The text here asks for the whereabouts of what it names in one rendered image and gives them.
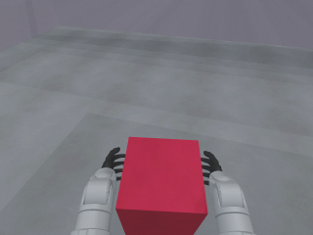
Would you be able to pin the left robot hand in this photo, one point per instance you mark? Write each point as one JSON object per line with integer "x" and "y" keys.
{"x": 110, "y": 161}

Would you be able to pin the right robot hand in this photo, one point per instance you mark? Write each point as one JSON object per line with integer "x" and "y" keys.
{"x": 213, "y": 165}

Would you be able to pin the right robot forearm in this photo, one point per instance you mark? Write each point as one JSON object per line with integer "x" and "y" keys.
{"x": 229, "y": 203}

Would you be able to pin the left robot forearm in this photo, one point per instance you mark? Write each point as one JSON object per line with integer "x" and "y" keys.
{"x": 95, "y": 209}

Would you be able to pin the carton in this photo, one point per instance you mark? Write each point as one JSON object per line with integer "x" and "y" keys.
{"x": 161, "y": 190}

